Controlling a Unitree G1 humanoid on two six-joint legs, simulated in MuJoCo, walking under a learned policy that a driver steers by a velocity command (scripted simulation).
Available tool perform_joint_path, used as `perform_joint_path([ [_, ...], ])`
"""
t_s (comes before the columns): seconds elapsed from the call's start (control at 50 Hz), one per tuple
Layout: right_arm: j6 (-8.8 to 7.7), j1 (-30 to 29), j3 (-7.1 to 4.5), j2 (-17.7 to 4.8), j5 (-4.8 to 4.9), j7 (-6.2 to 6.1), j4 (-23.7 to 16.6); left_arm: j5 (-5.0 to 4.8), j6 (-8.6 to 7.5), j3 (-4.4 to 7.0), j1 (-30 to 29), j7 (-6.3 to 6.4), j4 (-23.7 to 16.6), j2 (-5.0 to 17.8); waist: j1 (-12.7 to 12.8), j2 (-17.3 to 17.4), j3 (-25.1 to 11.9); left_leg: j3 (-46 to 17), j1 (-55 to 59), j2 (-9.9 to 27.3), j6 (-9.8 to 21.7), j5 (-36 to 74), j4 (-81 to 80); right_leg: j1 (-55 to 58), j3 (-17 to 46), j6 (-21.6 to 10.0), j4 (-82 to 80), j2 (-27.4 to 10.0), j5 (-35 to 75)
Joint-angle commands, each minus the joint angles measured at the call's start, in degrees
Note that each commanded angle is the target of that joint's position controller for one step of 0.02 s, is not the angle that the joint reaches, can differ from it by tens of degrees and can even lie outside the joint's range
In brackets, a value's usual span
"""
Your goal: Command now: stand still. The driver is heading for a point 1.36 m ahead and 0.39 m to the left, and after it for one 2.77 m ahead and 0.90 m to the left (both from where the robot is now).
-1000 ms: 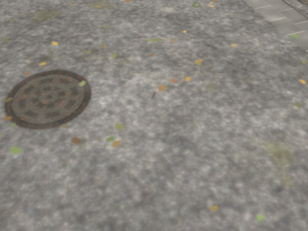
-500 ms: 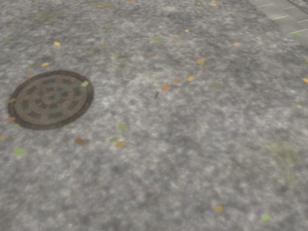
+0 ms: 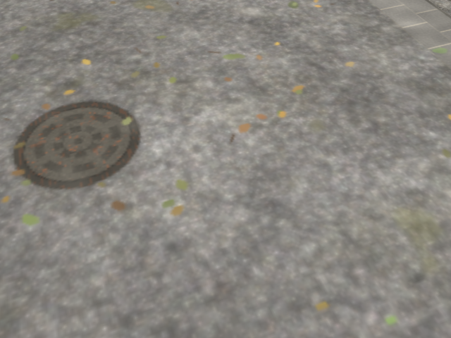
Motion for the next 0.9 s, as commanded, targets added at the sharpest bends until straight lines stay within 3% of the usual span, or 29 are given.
perform_joint_path([
  [0.02, -0.34, 3.2, -0.99, -5.6, 0.03, -0.19, -1.0, -0.01, -0.33, 0.75, 1.3, 0.2, -1.0, 6.0, 0.0, -0.2, -0.1, -1.2, -3.1, 1.4, 0.7, 8.3, -5.0, 1.8, 0.5, -1.5, -3.3, -0.9, 10.2],
  [0.2, -0.35, 4.8, -1.07, -4.8, 0.11, -0.27, -0.3, -0.05, -0.36, 0.5, 2.6, 0.32, -0.6, 5.3, 0.0, -0.1, 0.3, -1.2, -3.2, 1.3, 0.8, 8.3, -4.9, 1.4, 0.3, -1.4, -3.3, -0.8, 9.9],
  [0.22, -0.17, 6.7, -1.25, -4.8, 0.34, -0.44, 0.6, -0.27, -0.29, 0.44, 4.6, 0.36, 0.2, 4.7, 0.0, 0.5, -2.4, -0.5, -2.0, 0.3, 1.5, -4.4, -5.1, 1.9, -2.0, -1.8, -1.8, 1.1, -2.3],
  [0.24, 0.04, 7.0, -2.01, -6.8, 1.07, -0.65, 0.4, -0.95, -0.37, 0.89, 5.4, 0.32, 0.2, 5.5, -0.1, 2.0, -0.5, -2.6, -3.7, 1.0, 3.3, -21.2, -5.7, -1.9, -3.4, -2.6, 0.9, 2.5, -18.5],
  [0.26, -0.15, 8.2, -2.62, -8.4, 1.52, -0.76, -0.1, -0.97, -0.97, 1.2, 3.4, 0.12, -1.2, 6.4, -1.2, 3.1, 3.6, -7.9, -5.5, 4.3, 5.7, -33.3, -8.2, -8.9, -2.6, -3.4, 3.4, 2.0, -26.5],
  [0.28, -0.92, 10.5, -3.26, -10.1, 1.97, -0.68, -0.2, -1.15, -2.3, 0.87, -0.4, -0.36, -3.7, 4.9, -2.8, 6.6, 6.8, -16.4, -4.0, 10.2, 9.0, -38.8, -12.8, -15.8, -3.1, -3.5, 8.2, 1.3, -23.7],
  [0.3, -1.93, 10.2, -4.2, -12.1, 2.35, -0.6, -0.6, -1.55, -3.91, 0.07, -3.7, -1.14, -6.0, 1.9, -2.9, 12.1, 8.5, -26.4, -3.2, 18.2, 12.6, -37.6, -18.9, -18.8, -5.5, -2.9, 16.7, 0.3, -11.2],
  [0.32, -2.75, 10.2, -4.43, -11.7, 1.77, -0.56, -1.1, -1.47, -5.03, 0.43, -6.0, -1.76, -7.2, 3.4, -3.4, 10.8, 9.3, -31.1, -3.2, 22.2, 14.5, -32.5, -21.5, -22.4, -2.6, -3.5, 23.3, -2.9, -10.3],
  [0.34, -3.6, 8.4, -4.14, -10.2, 1.02, -0.35, -2.3, -1.68, -5.94, 0.78, -6.6, -2.19, -8.3, 4.1, -2.4, 8.7, 8.7, -31.1, -1.7, 22.7, 14.2, -27.8, -21.3, -25.8, -0.8, -4.1, 28.1, -4.7, -11.6],
  [0.36, -4.18, 5.7, -3.94, -9.1, 1.27, 0.01, -3.9, -1.93, -6.63, 0.76, -5.2, -2.45, -8.6, 3.8, -0.9, 7.6, 7.0, -28.0, -0.3, 21.3, 12.7, -24.2, -20.4, -26.5, -0.1, -4.7, 27.3, -6.1, -11.5],
  [0.38, -4.33, 3.9, -4.03, -9.2, 2.22, 0.23, -5.1, -2.18, -7.3, 0.63, -3.8, -2.63, -8.8, 3.6, 0.1, 7.3, 5.7, -23.2, -1.0, 19.3, 10.6, -20.9, -20.2, -22.9, -0.7, -5.0, 20.7, -6.5, -11.1],
  [0.42, -4.21, 2.1, -4.56, -11.0, 3.09, 0.44, -6.0, -2.03, -8.16, 1.01, 0.6, -2.71, -7.0, 3.4, 2.3, 8.0, 3.4, -12.6, -8.0, 12.5, 8.3, -16.1, -17.6, -6.4, -6.8, -4.1, 7.9, -2.2, -7.3],
  [0.46, -3.76, 1.7, -4.64, -11.1, 2.79, 0.56, -7.2, -1.88, -8.0, 1.99, 10.2, -2.55, -3.0, 4.0, 5.9, 5.0, 1.5, -7.9, -16.2, 8.7, 8.3, -16.8, -9.7, 9.2, -12.6, -2.2, 3.0, 3.0, -0.2],
  [0.48, -4.21, -0.3, -3.97, -9.1, 2.31, 0.78, -8.6, -2.08, -7.84, 2.75, 17.2, -2.3, -1.1, 5.0, 9.2, 1.6, -0.1, -5.8, -21.6, 7.0, 7.3, -9.5, -0.4, 17.8, -9.3, -3.1, 1.5, 1.6, -0.3],
  [0.5, -4.77, -3.8, -2.44, -3.4, 1.53, 1.6, -10.9, -1.61, -8.02, 4.14, 27.1, -1.61, -0.3, 10.0, 13.6, -12.1, -2.9, -0.5, -32.3, 2.6, 4.1, -3.3, 24.7, 26.7, 10.7, -6.8, -7.4, -11.8, -12.6],
  [0.52, -6.32, -3.4, -1.67, 0.9, 3.1, 1.6, -13.6, -0.59, -9.12, 4.04, 29.2, -2.38, -1.5, 12.7, 11.3, -17.4, -5.3, -6.0, -45.8, -3.7, 4.6, -10.4, 41.5, 30.5, 38.2, -14.0, -14.7, -23.3, -26.9],
  [0.54, -7.17, -5.4, -1.67, -0.7, 5.13, 1.85, -15.2, 0.05, -10.0, 2.93, 23.7, -2.66, -2.2, 10.2, 8.7, -10.8, -0.8, -12.1, -55.3, 1.2, 6.9, -6.5, 51.0, 26.9, 40.7, -15.3, -16.6, -26.7, -36.3],
  [0.56, -7.39, -6.6, -1.71, -2.4, 5.08, 2.31, -16.4, -0.06, -10.42, 1.72, 18.1, -3.06, -4.3, 6.7, 6.4, -7.3, 1.9, -12.6, -59.1, 3.1, 8.1, -0.6, 53.8, 24.7, 33.2, -12.8, -15.2, -25.0, -30.4],
  [0.58, -7.06, -4.8, -1.91, -2.9, 3.79, 2.51, -15.8, -0.18, -10.25, 1.11, 14.2, -3.44, -5.5, 5.7, 4.0, -4.8, 1.5, -12.0, -56.2, 5.2, 8.0, 4.3, 53.1, 21.3, 23.8, -10.5, -15.2, -22.1, -22.2],
  [0.6, -6.43, -3.7, -2.47, -3.6, 2.85, 2.68, -15.3, 0.05, -9.87, 0.75, 11.7, -3.73, -6.1, 5.0, 2.3, -4.8, 2.0, -11.8, -52.4, 6.8, 7.5, 7.6, 50.0, 17.1, 15.8, -7.9, -15.8, -19.3, -14.3],
  [0.62, -5.27, -2.3, -2.9, -4.0, 2.94, 3.28, -14.7, 0.63, -9.47, 0.21, 10.6, -3.72, -6.4, 3.3, 1.1, -5.8, 2.8, -11.0, -48.3, 7.6, 6.8, 9.9, 48.4, 13.0, 8.6, -5.6, -16.2, -16.6, -8.2],
  [0.64, -4.2, -1.5, -3.08, -3.9, 3.06, 3.74, -14.2, 1.2, -9.44, 0.07, 11.3, -3.54, -6.3, 3.1, 1.1, -5.9, 3.1, -9.6, -45.5, 7.2, 5.9, 12.3, 48.4, 10.1, 3.3, -4.8, -17.2, -14.9, -3.1],
  [0.7, -2.73, -6.7, -3.29, -3.3, 2.98, 3.9, -17.0, 1.84, -9.6, 0.02, 12.4, -2.37, -6.6, 4.5, 1.5, -3.9, 7.6, -6.0, -43.6, 5.8, 3.9, 17.9, 41.8, 4.0, -6.8, -4.6, -21.7, -12.2, 5.3],
  [0.74, -3.07, -11.4, -3.1, -2.5, 2.93, 4.09, -19.4, 1.83, -9.53, -0.09, 14.2, -1.23, -7.0, 5.1, 2.6, -2.6, 9.4, -2.5, -43.3, 4.9, 4.2, 21.6, 34.8, 4.4, -11.0, -3.7, -23.7, -11.7, 9.4],
  [0.8, -4.05, -17.5, -2.65, -1.1, 2.88, 5.81, -22.5, 1.27, -8.98, 0.04, 17.1, -0.14, -7.8, 7.0, 3.8, -1.3, 10.0, 3.2, -40.4, 3.7, 6.3, 23.8, 23.7, 9.6, -16.0, -1.3, -22.8, -12.0, 21.2],
  [0.82, -4.4, -18.4, -2.73, -1.1, 2.82, 6.51, -23.5, 1.22, -8.67, 0.22, 16.6, 0.19, -8.6, 8.4, 2.8, -2.0, 9.3, 5.9, -36.5, 2.2, 7.5, 22.8, 20.1, 10.8, -17.9, -0.3, -20.5, -12.1, 34.0],
  [0.86, -4.6, -18.7, -3.75, -3.2, 3.11, 7.48, -25.3, 1.51, -7.69, 1.1, 18.3, 1.38, -9.9, 12.1, 0.3, -5.9, 5.0, 11.4, -28.8, -2.6, 9.3, 18.3, 18.6, 16.0, -19.4, 0.5, -11.8, -13.7, 66.5],
  [0.88, -4.21, -15.1, -4.51, -4.8, 3.54, 7.68, -25.1, 1.39, -6.86, 1.73, 17.9, 2.12, -10.8, 14.0, -2.8, -8.7, 2.1, 12.6, -23.8, -4.6, 9.9, 15.4, 19.0, 17.7, -19.6, 0.2, -5.3, -14.9, 78.4],
  [0.9, -3.49, -6.8, -5.91, -7.7, 3.77, 7.59, -23.3, 1.44, -6.07, 2.33, 15.5, 2.46, -12.2, 15.5, -8.0, -11.4, -2.1, 12.3, -14.4, -5.7, 11.1, 11.4, 20.2, 16.9, -19.0, -0.8, 4.9, -16.1, 86.7],
])
Keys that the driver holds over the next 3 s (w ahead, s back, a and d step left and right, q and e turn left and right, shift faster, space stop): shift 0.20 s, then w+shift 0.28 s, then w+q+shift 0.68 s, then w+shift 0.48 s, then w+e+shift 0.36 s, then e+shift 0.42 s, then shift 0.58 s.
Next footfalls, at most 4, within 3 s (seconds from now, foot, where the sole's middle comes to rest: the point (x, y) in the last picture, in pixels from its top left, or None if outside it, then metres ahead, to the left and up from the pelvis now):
0.50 right None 0.09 -0.16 -0.78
0.94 left None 0.50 0.07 -0.78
1.36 right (212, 217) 0.93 0.08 -0.78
1.84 left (86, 180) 1.11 0.57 -0.78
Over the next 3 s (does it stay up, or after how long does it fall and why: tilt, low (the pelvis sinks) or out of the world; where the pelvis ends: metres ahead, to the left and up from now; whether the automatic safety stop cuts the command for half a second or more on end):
stays up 1.49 0.62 0.00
